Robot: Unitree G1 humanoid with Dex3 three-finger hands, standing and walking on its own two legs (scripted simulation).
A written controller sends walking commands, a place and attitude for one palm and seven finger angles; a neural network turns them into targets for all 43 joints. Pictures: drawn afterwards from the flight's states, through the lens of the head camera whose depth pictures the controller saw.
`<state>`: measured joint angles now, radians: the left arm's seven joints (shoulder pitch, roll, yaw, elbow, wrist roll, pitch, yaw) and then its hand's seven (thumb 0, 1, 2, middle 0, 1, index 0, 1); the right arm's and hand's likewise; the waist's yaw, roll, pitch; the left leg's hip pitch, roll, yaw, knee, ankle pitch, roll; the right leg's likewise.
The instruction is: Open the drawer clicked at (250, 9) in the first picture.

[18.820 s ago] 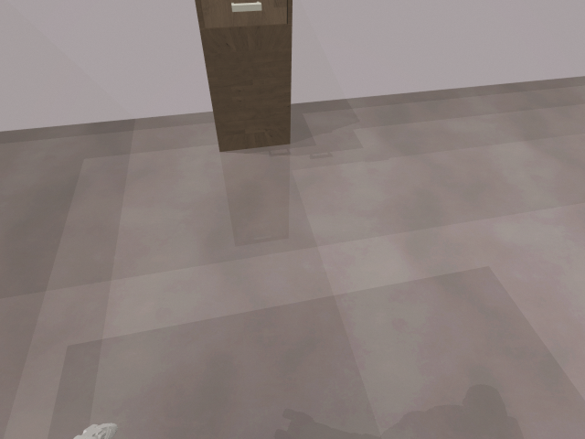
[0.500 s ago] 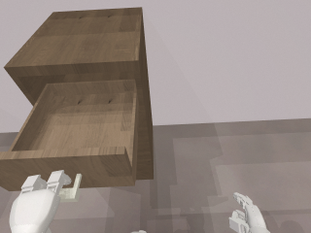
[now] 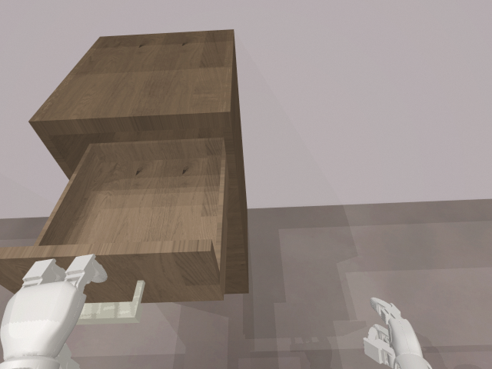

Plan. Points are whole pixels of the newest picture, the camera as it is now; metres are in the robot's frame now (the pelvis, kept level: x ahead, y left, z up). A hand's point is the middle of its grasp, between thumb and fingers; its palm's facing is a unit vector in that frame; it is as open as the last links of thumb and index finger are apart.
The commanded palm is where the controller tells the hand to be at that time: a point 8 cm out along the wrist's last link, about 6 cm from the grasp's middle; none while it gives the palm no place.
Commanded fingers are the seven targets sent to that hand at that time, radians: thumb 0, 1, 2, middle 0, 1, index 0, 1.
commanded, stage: lift the hand off the handle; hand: left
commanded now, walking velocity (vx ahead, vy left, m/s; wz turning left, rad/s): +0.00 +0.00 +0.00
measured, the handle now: (104, 300) +0.21 +0.27 +0.01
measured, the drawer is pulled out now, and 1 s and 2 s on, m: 0.29 0.29 0.29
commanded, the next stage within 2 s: draw the hand back to the body in 0.76 s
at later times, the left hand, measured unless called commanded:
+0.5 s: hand (50, 291) +0.17 +0.28 +0.12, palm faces +0.09 -0.09 -0.99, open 13.3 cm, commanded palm +0.14 +0.27 +0.19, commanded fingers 0.00 -0.50 0.30 -0.30 -1.20 -0.30 -1.20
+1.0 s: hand (41, 284) +0.17 +0.27 +0.15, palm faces +0.09 -0.10 -0.99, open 13.8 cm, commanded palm +0.13 +0.27 +0.21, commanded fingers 0.00 -0.50 0.30 -0.30 -1.20 -0.30 -1.20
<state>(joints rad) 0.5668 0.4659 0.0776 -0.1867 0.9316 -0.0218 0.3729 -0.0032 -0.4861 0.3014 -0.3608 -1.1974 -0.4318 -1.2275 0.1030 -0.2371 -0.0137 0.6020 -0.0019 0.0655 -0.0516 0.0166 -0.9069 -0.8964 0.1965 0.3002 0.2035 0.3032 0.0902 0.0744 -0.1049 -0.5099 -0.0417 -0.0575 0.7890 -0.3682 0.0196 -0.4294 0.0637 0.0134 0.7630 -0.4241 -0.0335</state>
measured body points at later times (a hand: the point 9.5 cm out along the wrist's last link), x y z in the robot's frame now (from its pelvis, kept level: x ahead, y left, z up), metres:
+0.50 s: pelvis +0.00 +0.02 +0.02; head +0.00 -0.01 +0.47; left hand +0.16 +0.28 +0.17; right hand +0.24 -0.16 -0.06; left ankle +0.02 +0.11 -0.71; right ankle -0.02 -0.10 -0.71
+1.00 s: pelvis +0.00 +0.02 +0.03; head -0.02 -0.02 +0.48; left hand +0.16 +0.27 +0.20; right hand +0.23 -0.18 -0.05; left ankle +0.02 +0.11 -0.71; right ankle -0.02 -0.10 -0.71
